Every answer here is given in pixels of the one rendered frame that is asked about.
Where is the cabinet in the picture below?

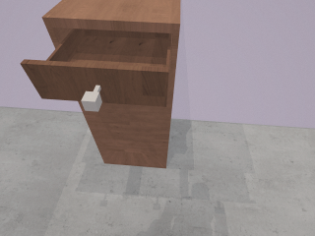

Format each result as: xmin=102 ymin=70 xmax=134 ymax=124
xmin=42 ymin=0 xmax=181 ymax=169

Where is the drawer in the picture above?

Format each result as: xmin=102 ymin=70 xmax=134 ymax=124
xmin=20 ymin=29 xmax=172 ymax=107

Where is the handle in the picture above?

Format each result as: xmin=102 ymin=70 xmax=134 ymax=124
xmin=81 ymin=85 xmax=102 ymax=112

